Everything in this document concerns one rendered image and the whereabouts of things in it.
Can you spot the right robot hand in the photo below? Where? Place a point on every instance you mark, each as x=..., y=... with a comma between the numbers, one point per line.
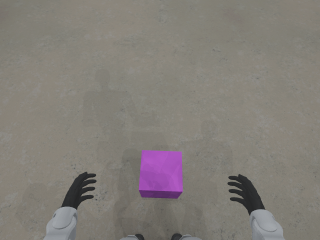
x=251, y=199

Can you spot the right robot forearm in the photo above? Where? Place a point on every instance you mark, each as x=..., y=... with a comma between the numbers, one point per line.
x=264, y=226

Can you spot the carton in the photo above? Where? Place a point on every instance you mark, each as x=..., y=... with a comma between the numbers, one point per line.
x=161, y=174

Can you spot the left robot forearm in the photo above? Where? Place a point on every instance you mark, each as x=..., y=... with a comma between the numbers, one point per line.
x=63, y=224

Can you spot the left robot hand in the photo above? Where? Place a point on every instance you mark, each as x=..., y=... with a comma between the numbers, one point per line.
x=73, y=197

